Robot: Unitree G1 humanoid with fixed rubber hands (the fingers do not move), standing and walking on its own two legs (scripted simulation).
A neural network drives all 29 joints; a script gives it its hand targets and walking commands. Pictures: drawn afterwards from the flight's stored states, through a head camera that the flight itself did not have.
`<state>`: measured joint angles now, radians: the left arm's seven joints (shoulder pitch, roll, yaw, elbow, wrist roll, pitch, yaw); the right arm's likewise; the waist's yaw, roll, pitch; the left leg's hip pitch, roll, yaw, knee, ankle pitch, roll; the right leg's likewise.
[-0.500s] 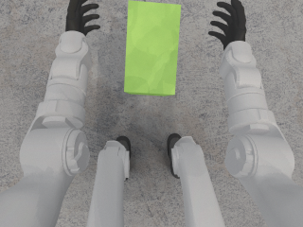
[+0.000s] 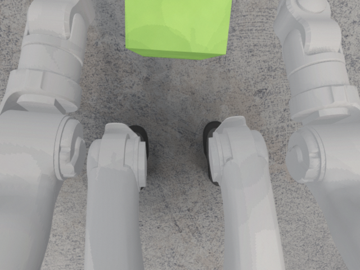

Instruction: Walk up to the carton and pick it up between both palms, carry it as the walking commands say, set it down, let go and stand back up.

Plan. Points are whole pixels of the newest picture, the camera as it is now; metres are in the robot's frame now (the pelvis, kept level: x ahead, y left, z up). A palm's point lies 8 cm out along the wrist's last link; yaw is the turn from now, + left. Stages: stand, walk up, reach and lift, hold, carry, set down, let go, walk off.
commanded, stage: reach and lift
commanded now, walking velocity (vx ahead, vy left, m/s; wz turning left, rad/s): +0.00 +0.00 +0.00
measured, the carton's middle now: out of the picture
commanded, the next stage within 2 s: none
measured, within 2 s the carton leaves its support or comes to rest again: leaves its support in 1.78 s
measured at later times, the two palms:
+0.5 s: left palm out of the picture +0.58 +0.14 -0.24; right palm out of the picture +0.56 -0.18 -0.24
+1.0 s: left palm out of the picture +0.58 +0.11 -0.23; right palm out of the picture +0.56 -0.15 -0.23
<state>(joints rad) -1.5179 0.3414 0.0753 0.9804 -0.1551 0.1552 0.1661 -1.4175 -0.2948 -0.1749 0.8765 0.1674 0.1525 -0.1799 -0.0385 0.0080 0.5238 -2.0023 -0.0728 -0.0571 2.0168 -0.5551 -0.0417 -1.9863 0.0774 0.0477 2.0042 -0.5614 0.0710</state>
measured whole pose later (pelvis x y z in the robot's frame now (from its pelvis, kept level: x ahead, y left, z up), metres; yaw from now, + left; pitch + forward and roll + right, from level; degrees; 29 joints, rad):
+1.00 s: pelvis +0.00 +0.00 -0.06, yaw +0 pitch +31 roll -2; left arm -1.65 0.30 0.04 1.20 -0.16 0.07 0.13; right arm -1.57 -0.24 -0.16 1.11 0.15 0.06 -0.15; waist -0.03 0.00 0.52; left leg -2.19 -0.07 -0.05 2.21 -0.57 -0.04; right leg -2.17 0.07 0.03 2.19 -0.58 0.07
